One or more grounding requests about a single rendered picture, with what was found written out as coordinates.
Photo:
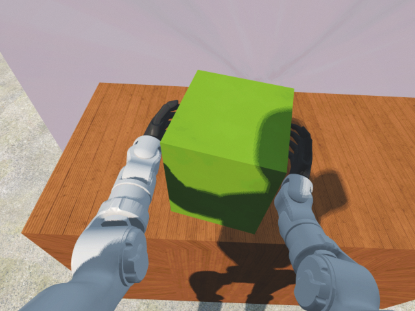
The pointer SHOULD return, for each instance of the left robot hand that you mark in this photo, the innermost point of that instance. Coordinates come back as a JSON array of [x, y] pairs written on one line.
[[159, 123]]

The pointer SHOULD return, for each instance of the pedestal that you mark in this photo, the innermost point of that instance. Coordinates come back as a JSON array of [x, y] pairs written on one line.
[[363, 176]]

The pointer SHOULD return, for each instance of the right robot hand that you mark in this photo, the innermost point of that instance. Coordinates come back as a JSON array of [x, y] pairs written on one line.
[[301, 160]]

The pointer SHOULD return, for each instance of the carton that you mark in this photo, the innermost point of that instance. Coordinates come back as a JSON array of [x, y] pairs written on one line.
[[225, 152]]

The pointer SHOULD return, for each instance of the left robot upper arm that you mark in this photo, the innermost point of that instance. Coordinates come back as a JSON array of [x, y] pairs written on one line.
[[107, 261]]

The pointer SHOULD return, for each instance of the right robot upper arm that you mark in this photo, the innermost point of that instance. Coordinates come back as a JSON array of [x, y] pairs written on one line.
[[325, 283]]

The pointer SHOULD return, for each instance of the left robot forearm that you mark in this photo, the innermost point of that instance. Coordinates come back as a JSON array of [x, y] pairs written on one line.
[[133, 189]]

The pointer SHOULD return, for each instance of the right robot forearm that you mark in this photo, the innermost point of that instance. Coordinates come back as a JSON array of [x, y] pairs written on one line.
[[302, 234]]

